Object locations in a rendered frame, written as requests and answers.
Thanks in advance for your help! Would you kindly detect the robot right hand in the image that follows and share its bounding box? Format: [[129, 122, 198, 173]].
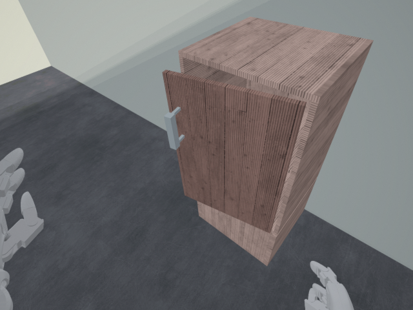
[[305, 261, 354, 310]]

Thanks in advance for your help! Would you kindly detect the cupboard door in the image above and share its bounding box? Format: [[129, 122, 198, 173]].
[[163, 70, 307, 233]]

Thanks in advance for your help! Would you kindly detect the robot left hand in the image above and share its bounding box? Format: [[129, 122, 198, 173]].
[[0, 148, 44, 269]]

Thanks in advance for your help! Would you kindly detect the robot left forearm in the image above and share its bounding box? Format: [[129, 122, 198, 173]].
[[0, 269, 13, 310]]

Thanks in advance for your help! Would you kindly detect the handle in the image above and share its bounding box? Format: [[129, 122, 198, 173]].
[[164, 107, 185, 150]]

